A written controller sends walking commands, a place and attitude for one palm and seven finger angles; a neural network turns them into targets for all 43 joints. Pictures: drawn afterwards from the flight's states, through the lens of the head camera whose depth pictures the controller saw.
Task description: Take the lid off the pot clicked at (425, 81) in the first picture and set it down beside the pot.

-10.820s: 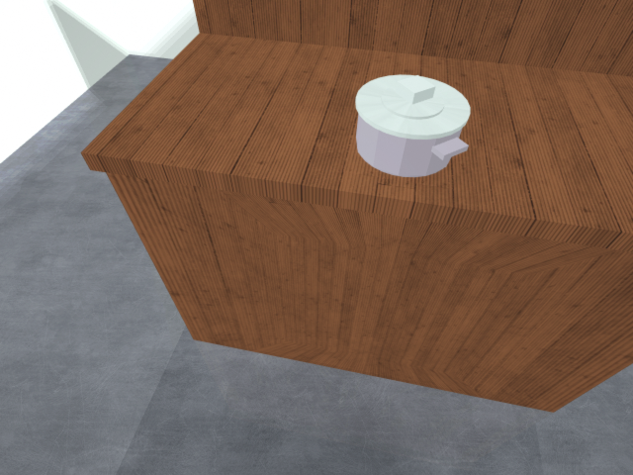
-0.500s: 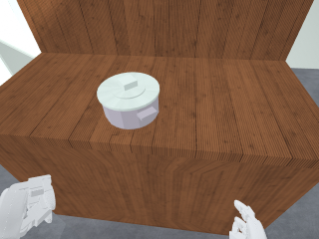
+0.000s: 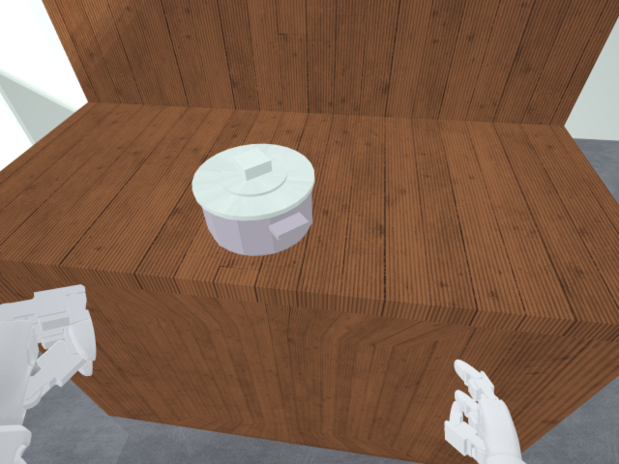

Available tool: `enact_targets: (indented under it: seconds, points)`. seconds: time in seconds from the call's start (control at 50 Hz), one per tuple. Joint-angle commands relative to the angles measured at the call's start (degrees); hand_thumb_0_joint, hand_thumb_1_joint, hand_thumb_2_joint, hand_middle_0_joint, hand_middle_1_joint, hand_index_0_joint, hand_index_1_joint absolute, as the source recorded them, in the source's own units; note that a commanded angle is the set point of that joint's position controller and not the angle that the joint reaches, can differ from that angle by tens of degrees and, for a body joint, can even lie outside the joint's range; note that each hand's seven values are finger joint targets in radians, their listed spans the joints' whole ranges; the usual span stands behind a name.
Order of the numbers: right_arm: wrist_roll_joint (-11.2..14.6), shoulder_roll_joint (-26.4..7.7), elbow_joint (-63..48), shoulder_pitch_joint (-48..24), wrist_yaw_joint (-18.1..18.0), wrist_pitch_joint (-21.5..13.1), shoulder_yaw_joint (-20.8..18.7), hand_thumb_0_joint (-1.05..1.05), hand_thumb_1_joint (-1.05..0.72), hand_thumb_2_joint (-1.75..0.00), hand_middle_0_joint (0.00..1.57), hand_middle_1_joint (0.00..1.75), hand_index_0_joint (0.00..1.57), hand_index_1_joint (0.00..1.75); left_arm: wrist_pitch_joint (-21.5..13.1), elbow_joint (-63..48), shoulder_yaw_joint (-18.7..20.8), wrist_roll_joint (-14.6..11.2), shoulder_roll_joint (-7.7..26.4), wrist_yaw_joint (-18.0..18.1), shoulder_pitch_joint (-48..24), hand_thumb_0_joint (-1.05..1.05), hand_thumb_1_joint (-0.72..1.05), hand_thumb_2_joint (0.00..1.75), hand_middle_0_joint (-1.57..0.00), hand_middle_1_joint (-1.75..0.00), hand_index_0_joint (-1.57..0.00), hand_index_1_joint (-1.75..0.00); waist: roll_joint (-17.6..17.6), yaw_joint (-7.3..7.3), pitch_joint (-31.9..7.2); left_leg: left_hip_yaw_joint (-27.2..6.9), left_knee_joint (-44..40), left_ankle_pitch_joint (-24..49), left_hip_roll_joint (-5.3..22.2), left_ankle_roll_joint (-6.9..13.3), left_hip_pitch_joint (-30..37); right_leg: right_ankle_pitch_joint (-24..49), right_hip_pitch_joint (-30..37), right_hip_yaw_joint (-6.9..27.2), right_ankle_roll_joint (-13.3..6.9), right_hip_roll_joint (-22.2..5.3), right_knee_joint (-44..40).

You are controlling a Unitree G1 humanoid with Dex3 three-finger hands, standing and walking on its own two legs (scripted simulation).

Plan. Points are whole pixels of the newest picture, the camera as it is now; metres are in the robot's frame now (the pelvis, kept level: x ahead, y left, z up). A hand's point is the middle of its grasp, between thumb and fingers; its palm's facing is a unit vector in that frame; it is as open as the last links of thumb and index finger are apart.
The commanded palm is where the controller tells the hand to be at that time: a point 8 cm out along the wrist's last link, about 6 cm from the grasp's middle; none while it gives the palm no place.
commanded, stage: raise the hand higher, near the body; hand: left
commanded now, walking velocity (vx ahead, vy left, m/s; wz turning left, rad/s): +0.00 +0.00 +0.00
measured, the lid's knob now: (252, 163) +0.48 +0.17 +0.16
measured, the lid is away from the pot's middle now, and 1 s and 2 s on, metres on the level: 0.00 0.00 0.00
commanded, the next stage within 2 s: reach forward and open the fingers in 0.12 s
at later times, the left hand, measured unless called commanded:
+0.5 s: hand (72, 304) +0.19 +0.26 +0.19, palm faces +0.22 -0.07 -0.97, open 2.9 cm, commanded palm +0.16 +0.26 +0.23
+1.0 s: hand (89, 280) +0.21 +0.26 +0.19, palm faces -0.07 +0.04 -1.00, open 7.4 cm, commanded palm +0.19 +0.26 +0.26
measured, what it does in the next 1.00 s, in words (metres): shifts its weight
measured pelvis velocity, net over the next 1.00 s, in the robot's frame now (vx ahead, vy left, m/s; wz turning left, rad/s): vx -0.05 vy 0.01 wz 0.03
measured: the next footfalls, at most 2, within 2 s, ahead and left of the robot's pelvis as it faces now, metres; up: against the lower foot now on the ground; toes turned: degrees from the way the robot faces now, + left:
none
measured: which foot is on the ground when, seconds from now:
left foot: down 0.00-1.00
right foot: down 0.00-1.00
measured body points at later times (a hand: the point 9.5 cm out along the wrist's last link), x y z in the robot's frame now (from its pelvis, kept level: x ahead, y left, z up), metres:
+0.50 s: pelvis -0.02 +0.00 -0.01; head -0.01 -0.05 +0.44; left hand +0.17 +0.26 +0.24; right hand +0.22 -0.21 -0.09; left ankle +0.02 +0.13 -0.74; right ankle -0.03 -0.13 -0.74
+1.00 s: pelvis -0.05 +0.01 +0.00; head -0.05 -0.05 +0.44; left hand +0.21 +0.25 +0.25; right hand +0.19 -0.20 -0.09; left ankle +0.02 +0.13 -0.74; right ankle -0.03 -0.13 -0.74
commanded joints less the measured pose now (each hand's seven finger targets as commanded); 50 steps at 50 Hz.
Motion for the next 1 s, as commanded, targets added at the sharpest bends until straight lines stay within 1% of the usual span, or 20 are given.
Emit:
enact_targets:
  seconds: [0.0,0.16,0.2,0.22,0.24,0.26,0.28,0.3,0.34,0.36,0.44,0.56,0.62,0.68,0.76,0.78,0.84,0.9,0.96,0.98]
  points:
    - [-0.2,-5.4,-9.6,-7.6,-0.4,-2.8,-1.7,0.0,-0.9,-0.9,0.2,0.3,0.2,0.3,-3.6,-13.2,6.7,-0.6,8.6,1.0,-3.6,0.0,0.9,0.9,-1.3,-1.5,-1.3,-1.5,0.0,-0.69,-3.4,0.8,-2.8,11.0,-0.6,1.5,6.7,12.4,-7.7,-1.5,-1.3,1.2,-4.9]
    - [-0.1,-6.0,-8.8,-8.3,-0.4,-2.1,-1.9,0.0,-0.9,-0.9,0.2,0.3,0.2,0.3,-3.9,-12.2,10.1,-1.3,10.7,1.4,-8.4,0.0,0.9,0.9,-1.3,-1.5,-1.3,-1.5,-1.7,-0.76,-2.6,0.9,-2.8,9.8,-0.3,1.5,6.9,11.4,-8.4,-1.2,-1.3,1.2,-5.7]
    - [-0.1,-5.9,-8.9,-8.0,-0.4,-2.0,-1.8,0.0,-0.9,-0.9,0.2,0.3,0.2,0.3,-4.3,-12.3,8.7,-1.4,9.7,1.3,-10.9,0.0,0.9,0.9,-1.3,-1.5,-1.3,-1.5,-2.0,-1.01,-2.2,0.9,-3.4,9.0,-0.2,1.5,6.9,10.0,-8.5,-1.3,-1.2,0.9,-6.1]
    - [-2.3,-9.9,-10.5,-9.5,0.7,1.7,-1.0,0.0,-0.9,-0.9,0.2,0.3,0.2,0.3,1.4,-15.9,6.1,21.2,23.0,2.8,-12.7,0.0,0.87,0.92,-1.29,-1.46,-1.29,-1.46,3.9,0.09,-3.6,1.6,-2.0,12.0,-1.7,1.0,-1.1,12.0,-9.6,-1.6,-0.9,1.1,-1.1]
    - [-1.8,-7.9,-13.2,-10.2,1.6,3.5,-1.4,0.0,-0.9,-0.9,0.2,0.3,0.2,0.3,4.3,-19.5,6.4,20.9,18.5,3.8,-12.9,0.0,0.84,0.94,-1.29,-1.43,-1.29,-1.43,6.6,0.51,-5.2,1.9,-2.0,14.2,-1.5,0.7,-1.9,12.4,-8.7,-3.1,-1.8,0.9,0.3]
    - [-1.1,-8.2,-13.7,-11.5,2.1,4.3,-1.2,0.0,-0.9,-0.9,0.2,0.3,0.2,0.3,6.0,-20.4,6.7,20.7,19.3,4.3,-13.7,0.0,0.81,0.96,-1.28,-1.39,-1.28,-1.39,7.6,0.39,-5.8,2.0,-1.3,14.2,-1.5,0.5,-2.3,12.2,-8.4,-2.8,-2.0,1.2,0.6]
    - [-1.3,-7.6,-13.3,-10.3,2.6,5.4,-1.4,0.0,-0.9,-0.9,0.2,0.3,0.2,0.3,7.5,-18.4,6.1,25.9,20.2,4.4,-12.7,0.0,0.78,0.98,-1.27,-1.36,-1.27,-1.36,7.8,1.01,-5.8,2.2,-1.5,13.5,-1.3,0.4,-2.6,10.5,-9.2,-2.9,-2.3,1.3,1.2]
    - [-1.3,-8.2,-13.7,-10.2,3.0,6.9,-1.8,0.0,-0.9,-0.9,0.2,0.3,0.2,0.3,9.4,-16.2,6.8,29.0,21.5,4.1,-8.9,0.0,0.75,1.0,-1.27,-1.32,-1.27,-1.32,6.7,1.48,-6.4,2.3,-1.2,13.3,-1.1,0.5,-2.4,10.1,-9.3,-2.9,-2.3,1.4,1.1]
    - [-0.8,-9.2,-14.5,-11.5,3.3,10.1,-1.6,0.0,-0.9,-0.9,0.2,0.3,0.2,0.3,12.3,-14.4,7.4,33.5,25.2,2.7,-10.1,0.0,0.7,1.05,-1.25,-1.25,-1.25,-1.25,1.8,1.15,-7.5,2.3,-0.2,13.1,-1.5,0.8,-2.9,11.2,-9.3,-2.1,-2.1,1.4,1.1]
    - [0.2,-9.2,-15.3,-13.6,3.6,10.9,-1.6,0.0,-0.9,-0.9,0.2,0.3,0.2,0.3,13.5,-14.3,8.8,34.7,27.6,1.8,-10.3,0.0,0.67,1.07,-1.25,-1.22,-1.25,-1.22,0.8,1.24,-8.6,2.1,0.5,13.1,-1.5,0.7,-2.2,12.2,-8.6,-1.0,-2.2,1.7,0.8]
    - [1.1,-10.5,-14.5,-13.0,3.4,12.4,-1.7,0.0,-0.9,-0.9,0.2,0.3,0.2,0.3,15.5,-7.6,6.8,40.4,31.9,-3.3,-18.3,0.0,0.54,1.15,-1.22,-1.07,-1.22,-1.07,-2.0,0.35,-11.7,0.5,0.3,11.3,-1.6,1.4,-2.2,10.8,-10.2,-1.4,-0.9,1.0,0.4]
    - [3.3,-10.3,-14.3,-15.8,3.3,10.4,-1.2,0.0,-0.9,-0.9,0.2,0.3,0.2,0.3,15.2,-5.5,1.6,40.1,32.0,-12.5,-27.7,0.0,0.33,1.28,-1.16,-0.86,-1.16,-0.86,-1.5,-0.64,-11.8,-0.8,-0.5,11.3,-2.5,1.8,0.7,12.3,-11.0,-1.5,-0.2,1.7,-1.1]
    - [2.7,-10.9,-12.3,-13.6,2.0,10.3,-1.0,0.0,-0.9,-0.9,0.2,0.3,0.2,0.3,14.5,-0.8,2.9,40.9,37.2,-16.0,-35.7,0.0,0.22,1.34,-1.13,-0.76,-1.13,-0.76,-2.8,-0.91,-10.5,-1.1,-2.2,9.1,-3.1,2.1,-0.1,9.9,-10.8,-1.8,0.3,1.4,-2.8]
    - [2.4,-10.6,-11.8,-14.2,1.7,10.0,-0.4,0.0,-0.9,-0.9,0.2,0.3,0.2,0.3,14.2,1.3,4.1,42.4,41.2,-19.0,-42.9,0.0,0.11,1.4,-1.09,-0.65,-1.09,-0.65,0.9,-0.62,-12.8,-1.1,-2.6,11.0,-3.7,2.2,0.8,10.9,-8.9,-1.7,-0.3,1.5,-2.6]
    - [3.2,-10.4,-12.6,-15.7,2.3,9.8,-0.4,0.0,-0.9,-0.9,0.2,0.3,0.2,0.3,14.4,4.6,1.3,41.7,38.0,-22.4,-44.2,0.0,-0.03,1.49,-1.04,-0.51,-1.04,-0.51,3.2,-0.77,-11.3,-1.3,-2.7,11.5,-3.9,2.0,2.4,11.3,-9.7,-1.7,-0.9,2.5,-3.0]
    - [2.8,-10.4,-11.9,-14.7,2.4,10.3,-0.3,0.0,-0.9,-0.9,0.2,0.3,0.2,0.3,14.3,7.0,-0.9,41.4,36.7,-23.7,-45.6,0.0,-0.06,1.51,-1.03,-0.47,-1.03,-0.47,1.7,-0.98,-10.9,-0.9,-4.0,9.9,-4.0,1.8,1.1,9.6,-9.8,-2.5,-0.4,2.2,-3.4]
    - [3.0,-10.5,-13.0,-15.3,2.5,9.7,-0.6,0.0,-0.9,-0.9,0.2,0.3,0.2,0.3,13.6,5.4,-2.2,40.9,36.4,-25.1,-48.2,0.0,-0.16,1.57,-0.99,-0.36,-0.99,-0.36,0.9,-0.64,-11.1,-1.1,-4.8,6.7,-3.9,2.0,1.3,6.3,-10.3,-2.4,-0.2,2.1,-3.9]
    - [2.9,-10.8,-13.2,-15.2,2.5,9.5,-0.6,0.0,-0.9,-0.9,0.2,0.3,0.2,0.3,13.0,4.4,1.3,42.3,41.9,-25.6,-54.0,0.0,-0.26,1.64,-0.95,-0.26,-0.95,-0.26,1.4,-0.08,-14.2,-1.2,-4.9,7.1,-4.0,2.1,2.2,5.7,-8.6,-1.9,-0.6,2.1,-3.3]
    - [3.0,-11.2,-12.6,-14.9,2.3,9.0,-0.6,0.0,-0.9,-0.9,0.2,0.3,0.2,0.3,13.2,9.0,3.7,43.1,44.3,-25.0,-58.6,0.0,-0.36,1.7,-0.92,-0.15,-0.92,-0.15,2.0,-0.52,-13.4,-2.0,-4.6,5.9,-4.0,2.1,2.6,3.7,-10.0,-1.8,-1.2,3.0,-3.0]
    - [2.7,-10.9,-11.6,-14.8,2.2,9.8,-0.3,0.0,-0.9,-0.9,0.2,0.3,0.2,0.3,13.5,13.1,1.1,43.4,42.8,-25.8,-61.5,0.0,-0.39,1.72,-0.9,-0.12,-0.9,-0.12,2.1,-0.69,-12.9,-1.6,-6.1,4.2,-3.9,1.8,1.1,1.8,-10.0,-2.3,-1.0,2.7,-3.2]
